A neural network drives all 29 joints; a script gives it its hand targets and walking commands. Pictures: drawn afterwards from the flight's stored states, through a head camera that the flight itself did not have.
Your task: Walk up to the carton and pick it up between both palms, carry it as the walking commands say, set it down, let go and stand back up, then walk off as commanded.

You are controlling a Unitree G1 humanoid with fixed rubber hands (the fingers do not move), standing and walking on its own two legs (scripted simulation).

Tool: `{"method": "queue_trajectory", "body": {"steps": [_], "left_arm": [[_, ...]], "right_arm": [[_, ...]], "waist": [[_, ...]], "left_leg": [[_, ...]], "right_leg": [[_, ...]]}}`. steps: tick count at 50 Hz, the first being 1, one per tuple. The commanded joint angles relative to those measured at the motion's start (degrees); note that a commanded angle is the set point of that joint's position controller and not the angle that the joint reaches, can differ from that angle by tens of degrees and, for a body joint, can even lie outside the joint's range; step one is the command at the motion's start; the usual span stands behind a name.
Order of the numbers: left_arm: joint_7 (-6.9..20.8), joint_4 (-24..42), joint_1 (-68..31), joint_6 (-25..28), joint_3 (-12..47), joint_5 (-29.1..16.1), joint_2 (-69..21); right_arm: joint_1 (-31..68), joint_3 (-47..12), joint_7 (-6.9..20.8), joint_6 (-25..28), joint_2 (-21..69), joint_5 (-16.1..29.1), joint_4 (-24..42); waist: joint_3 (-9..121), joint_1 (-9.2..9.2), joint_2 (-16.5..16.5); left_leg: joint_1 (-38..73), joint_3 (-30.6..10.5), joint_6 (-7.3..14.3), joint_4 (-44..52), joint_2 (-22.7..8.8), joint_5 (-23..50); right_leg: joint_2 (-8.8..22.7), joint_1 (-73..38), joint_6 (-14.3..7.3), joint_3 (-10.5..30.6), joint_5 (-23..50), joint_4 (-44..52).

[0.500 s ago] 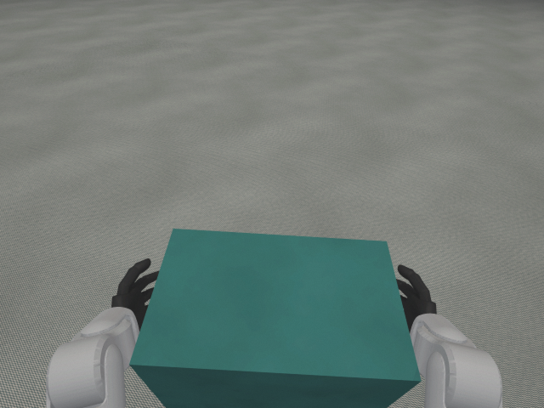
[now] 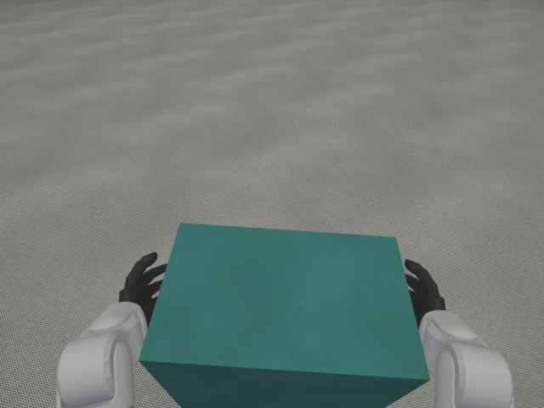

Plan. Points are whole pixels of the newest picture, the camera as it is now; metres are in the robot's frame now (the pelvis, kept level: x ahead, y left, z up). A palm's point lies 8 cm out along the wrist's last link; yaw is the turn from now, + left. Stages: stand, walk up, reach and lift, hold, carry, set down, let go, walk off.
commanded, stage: carry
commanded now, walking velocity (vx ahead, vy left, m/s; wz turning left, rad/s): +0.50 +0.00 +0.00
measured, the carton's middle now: (279, 330) +0.25 +0.01 +0.03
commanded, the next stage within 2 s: none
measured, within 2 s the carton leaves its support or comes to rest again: neither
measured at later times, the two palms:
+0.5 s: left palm (208, 154) +0.60 +0.18 +0.10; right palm (387, 161) +0.60 -0.20 +0.09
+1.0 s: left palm (250, 81) +0.99 +0.13 +0.10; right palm (376, 85) +1.00 -0.24 +0.09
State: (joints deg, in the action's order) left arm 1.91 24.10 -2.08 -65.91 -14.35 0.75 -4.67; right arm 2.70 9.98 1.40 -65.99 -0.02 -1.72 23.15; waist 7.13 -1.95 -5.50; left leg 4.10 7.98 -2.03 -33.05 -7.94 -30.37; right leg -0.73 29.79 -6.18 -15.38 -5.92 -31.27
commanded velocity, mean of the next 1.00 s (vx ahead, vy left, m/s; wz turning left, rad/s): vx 0.50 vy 0.00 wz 0.00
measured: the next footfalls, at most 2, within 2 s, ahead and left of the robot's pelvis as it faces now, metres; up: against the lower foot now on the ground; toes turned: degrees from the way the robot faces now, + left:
left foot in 0.50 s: +0.56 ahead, +0.09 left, +0.00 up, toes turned +10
right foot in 0.98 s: +0.93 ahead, -0.16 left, +0.00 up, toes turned -10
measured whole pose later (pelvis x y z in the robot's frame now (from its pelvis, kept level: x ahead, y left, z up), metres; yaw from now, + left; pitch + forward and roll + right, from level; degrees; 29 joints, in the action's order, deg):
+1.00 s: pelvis +0.75 -0.06 +0.00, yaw +2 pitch +3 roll -1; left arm 2.8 24.5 -1.6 -65.1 -13.8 0.7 -3.7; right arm 1.3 9.7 1.4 -64.6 0.7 -2.1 24.3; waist 7.5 -0.7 -3.8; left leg 6.2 7.6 -5.0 -23.5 -8.6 -30.1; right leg 2.1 30.6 -3.8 -13.3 -3.0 -30.6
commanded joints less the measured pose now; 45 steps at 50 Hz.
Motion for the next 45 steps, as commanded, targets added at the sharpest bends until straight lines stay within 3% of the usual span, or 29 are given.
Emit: {"method": "queue_trajectory", "body": {"steps": [1, 2, 3, 4, 5, 6, 8, 9, 12, 13, 15, 18, 21, 23, 24, 25, 26, 27, 28, 29, 30, 31, 32, 33, 35, 38, 40, 43, 45], "left_arm": [[9.65, 3.89, -21.04, -0.93, 44.99, -16.83, -36.24], [9.86, 6.65, -22.26, -0.37, 46.04, -17.94, -38.63], [9.96, 6.03, -23.06, -0.50, 46.58, -17.98, -40.60], [10.06, 5.94, -22.72, -0.22, 46.84, -18.29, -41.49], [10.14, 6.08, -23.08, 0.15, 47.42, -18.57, -42.45], [10.28, 6.34, -24.19, 0.47, 48.55, -18.46, -42.76], [11.00, 6.11, -22.16, 1.12, 49.10, -18.55, -42.52], [11.28, 6.12, -23.00, 1.56, 49.49, -18.91, -42.37], [11.83, 7.22, -22.32, 2.15, 49.15, -18.61, -38.32], [11.81, 7.13, -22.27, 2.11, 48.99, -18.70, -37.66], [11.57, 6.84, -20.65, 1.75, 48.19, -18.18, -35.36], [11.21, 4.25, -18.37, 0.65, 46.97, -17.19, -33.59], [11.00, 5.09, -19.73, -0.26, 46.75, -17.00, -33.35], [10.76, 4.76, -18.89, -0.91, 46.52, -16.58, -34.11], [10.73, 4.83, -18.15, -1.13, 46.45, -16.68, -35.43], [10.77, 7.05, -18.65, -1.24, 46.24, -16.91, -34.89], [10.79, 8.01, -19.17, -1.19, 46.59, -17.05, -35.35], [10.82, 9.30, -21.08, -1.11, 47.12, -17.37, -35.27], [10.60, 10.60, -22.83, -1.84, 48.85, -18.49, -37.71], [10.59, 11.17, -26.68, -1.23, 47.38, -16.22, -36.14], [11.15, 10.84, -28.33, -0.78, 47.19, -17.26, -36.87], [11.32, 9.93, -27.34, -0.15, 48.09, -19.01, -38.03], [10.82, 8.58, -25.46, 0.51, 48.10, -18.40, -38.18], [10.25, 6.20, -21.52, 0.87, 47.05, -16.05, -38.39], [9.72, 3.73, -18.87, 0.55, 47.02, -13.90, -38.33], [9.09, 3.14, -20.05, 1.13, 46.77, -13.58, -38.05], [8.93, 4.53, -22.33, 1.35, 47.70, -14.01, -37.49], [8.87, 5.64, -24.47, 0.85, 48.31, -15.36, -37.34], [8.76, 6.45, -25.33, 0.13, 48.14, -15.40, -36.48]], "right_arm": [[26.88, -44.01, 9.66, -0.22, 39.79, 18.03, 12.20], [27.61, -43.60, 9.92, 0.17, 40.33, 18.40, 11.32], [28.97, -42.40, 10.11, 0.76, 40.62, 18.39, 10.80], [27.13, -42.39, 10.07, 0.85, 42.11, 17.95, 9.17], [25.98, -42.39, 10.06, 1.02, 43.99, 17.79, 7.95], [25.14, -42.03, 10.04, 1.55, 44.86, 17.08, 6.91], [23.68, -42.18, 9.68, 2.30, 45.18, 15.99, 5.71], [23.79, -42.35, 9.50, 2.73, 45.93, 15.76, 5.29], [21.88, -41.98, 8.35, 3.37, 44.34, 14.51, 3.55], [22.72, -42.35, 8.11, 3.32, 43.74, 14.54, 4.46], [22.44, -42.78, 7.71, 2.87, 42.06, 14.68, 4.99], [22.59, -42.93, 7.50, 1.83, 40.35, 15.28, 4.40], [22.65, -43.19, 8.25, 0.25, 39.34, 16.03, 5.05], [24.20, -43.80, 8.86, -0.72, 39.45, 17.32, 6.82], [24.68, -43.99, 8.94, -1.00, 40.04, 18.03, 7.95], [22.91, -44.11, 8.80, -1.11, 40.60, 18.24, 8.43], [24.75, -44.61, 8.83, -0.63, 41.97, 18.97, 10.53], [22.45, -43.26, 9.14, -0.74, 42.26, 17.40, 8.18], [25.75, -43.88, 9.85, -0.16, 40.70, 18.79, 9.38], [26.91, -43.73, 10.14, 1.01, 41.39, 19.13, 8.03], [25.07, -42.72, 9.99, 1.33, 42.47, 18.36, 7.60], [25.63, -42.97, 9.81, 1.47, 42.61, 18.42, 8.27], [26.52, -44.35, 9.78, 2.03, 43.09, 19.38, 8.88], [26.99, -44.77, 9.73, 2.36, 43.11, 19.79, 9.46], [22.38, -43.10, 9.91, 2.19, 42.25, 18.45, 7.28], [20.18, -41.89, 10.94, 2.23, 41.13, 17.27, 4.50], [21.04, -41.24, 11.54, 2.34, 40.58, 17.03, 4.55], [22.94, -41.03, 11.50, 2.16, 39.58, 16.97, 5.83], [23.26, -41.42, 11.15, 1.84, 39.01, 17.44, 6.40]], "waist": [[18.60, 0.08, 25.20], [18.35, -0.55, 20.84], [17.51, -0.22, 17.67], [17.93, 0.08, 14.68], [17.82, 0.57, 10.49], [16.98, 1.26, 9.88], [16.66, 1.61, 11.50], [14.91, 1.64, 11.43], [9.98, 1.49, 11.66], [8.23, 1.36, 13.63], [5.04, 1.18, 14.33], [2.01, 1.22, 12.64], [-1.37, 1.30, 12.97], [0.30, 1.25, 14.95], [4.83, 1.66, 16.21], [9.20, 2.48, 16.09], [15.32, 3.43, 13.52], [18.73, 3.69, 7.05], [22.62, 3.28, -8.34], [17.54, 3.25, -11.10], [10.59, 3.52, -5.93], [10.83, 3.60, -0.44], [11.34, 3.13, 4.61], [11.93, 2.36, 4.73], [10.79, 2.44, -1.45], [8.96, 2.62, -4.96], [5.06, 2.57, -6.17], [0.39, 3.12, -7.49], [-1.23, 3.07, -8.33]], "left_leg": [[-42.83, -1.60, -0.50, -41.33, 9.15, 1.70], [-42.90, -6.45, 1.43, -45.65, 5.95, 4.29], [-42.03, -7.98, 2.19, -44.81, 4.41, 5.75], [-41.47, -8.33, 2.26, -41.20, 3.87, 8.57], [-39.40, -9.11, 2.77, -37.06, 1.95, 11.53], [-37.43, -9.21, 2.92, -33.68, 1.10, 13.25], [-36.34, -7.36, 3.41, -29.92, 2.24, 16.40], [-37.72, -6.45, 3.46, -27.57, 2.48, 17.04], [-43.64, -4.64, 2.75, -24.10, 2.29, 23.19], [-44.99, -3.77, 2.44, -22.53, 1.87, 24.94], [-48.64, -1.92, 2.18, -18.76, 2.47, 27.05], [-48.24, 0.82, 2.18, -9.98, 3.83, 27.60], [-44.46, 5.01, 3.37, 0.42, 5.48, 28.27], [-36.95, 7.07, 3.91, 5.62, 7.63, 30.90], [-28.45, 6.61, 4.02, 6.91, 8.53, 33.07], [-18.97, 9.05, 3.76, 10.50, 11.08, 33.57], [-7.24, 6.58, 3.36, 9.93, 9.39, 32.69], [4.47, -5.16, 4.03, 5.55, 0.72, 20.49], [20.99, -34.56, 16.72, 8.56, -16.55, 11.59], [11.16, -43.03, 19.89, 18.48, -18.91, 10.62], [-0.93, -35.15, 15.52, 22.11, -13.69, 11.52], [-1.84, -28.04, 12.24, 20.48, -11.59, 21.22], [-1.99, -22.34, 11.00, 18.94, -12.35, 26.26], [-2.70, -17.04, 8.60, 18.54, -10.90, 26.30], [-2.45, -13.33, 7.35, 19.56, -7.33, 28.37], [-2.70, -7.55, 8.85, 23.09, -6.57, 29.06], [-5.96, -3.51, 8.08, 24.50, -4.90, 28.04], [-6.49, -0.08, 7.08, 24.87, -3.14, 31.47], [-6.76, -0.47, 6.30, 24.45, -5.09, 32.45]], "right_leg": [[28.03, -53.40, -9.65, 47.47, -12.53, 13.61], [26.66, -46.76, -7.43, 45.72, -6.30, 18.02], [23.15, -44.00, -4.59, 37.05, 1.03, 17.45], [22.40, -42.67, -3.32, 30.94, 10.94, 15.37], [22.29, -38.21, -2.37, 26.90, 11.76, 15.51], [20.62, -34.19, -1.01, 22.55, 8.32, 16.71], [19.36, -31.60, 0.23, 19.71, 6.44, 18.45], [19.31, -30.85, -0.61, 18.66, 5.97, 19.69], [17.49, -30.50, -0.40, 14.29, 0.96, 23.10], [16.82, -30.47, -0.51, 13.33, 1.50, 24.06], [15.27, -33.30, -0.30, 11.63, 9.31, 23.59], [12.92, -34.67, -0.03, 7.92, 18.35, 22.20], [12.08, -34.29, -0.04, 5.92, 26.29, 22.00], [12.00, -35.69, 1.23, 4.54, 41.44, 16.79], [12.01, -36.48, 2.70, 4.13, 46.60, 11.83], [10.36, -36.57, 4.56, 1.85, 49.03, 2.54], [7.78, -31.73, 6.43, 0.66, 40.56, -8.65], [7.25, -19.91, 6.86, 4.32, 20.42, -16.48], [0.75, 2.75, 8.92, 7.63, -3.55, -38.50], [-0.50, 8.71, 7.08, 10.12, -23.09, -47.42], [2.42, 4.97, 5.97, 13.34, -22.64, -45.61], [3.61, 3.47, 5.45, 14.48, -17.70, -43.03], [5.94, 4.76, 4.92, 15.10, -14.60, -40.25], [7.57, 4.84, 5.23, 15.43, -11.39, -36.47], [6.01, 5.99, 6.15, 12.89, -8.81, -29.45], [5.35, 7.59, 7.92, 9.32, -5.62, -20.85], [5.64, 5.45, 8.27, 7.83, -0.99, -11.69], [3.89, 2.52, 7.53, 4.49, 4.58, -1.56], [4.43, -0.66, 6.32, 4.43, 8.39, 1.39]]}}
